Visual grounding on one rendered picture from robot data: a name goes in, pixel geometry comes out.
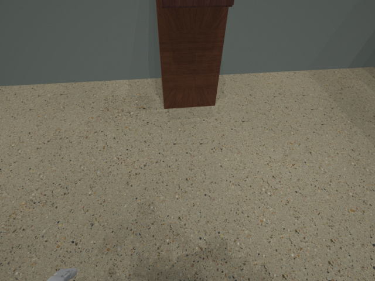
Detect cabinet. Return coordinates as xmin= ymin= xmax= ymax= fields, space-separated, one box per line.
xmin=156 ymin=0 xmax=229 ymax=109

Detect left robot hand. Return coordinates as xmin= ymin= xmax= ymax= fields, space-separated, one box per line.
xmin=47 ymin=268 xmax=77 ymax=281

